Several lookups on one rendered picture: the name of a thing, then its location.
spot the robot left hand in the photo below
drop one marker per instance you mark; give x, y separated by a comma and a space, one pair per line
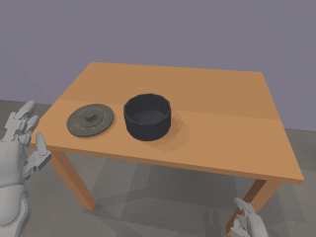
19, 128

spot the table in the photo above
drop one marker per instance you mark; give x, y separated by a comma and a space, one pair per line
222, 121

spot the robot right hand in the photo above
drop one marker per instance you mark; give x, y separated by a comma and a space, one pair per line
253, 225

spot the left robot forearm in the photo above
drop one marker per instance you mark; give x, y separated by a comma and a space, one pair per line
15, 212

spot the pot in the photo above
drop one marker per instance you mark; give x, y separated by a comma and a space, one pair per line
147, 116

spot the lid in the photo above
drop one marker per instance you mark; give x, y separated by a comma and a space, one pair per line
78, 126

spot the knob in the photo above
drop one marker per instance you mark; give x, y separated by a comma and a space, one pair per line
89, 115

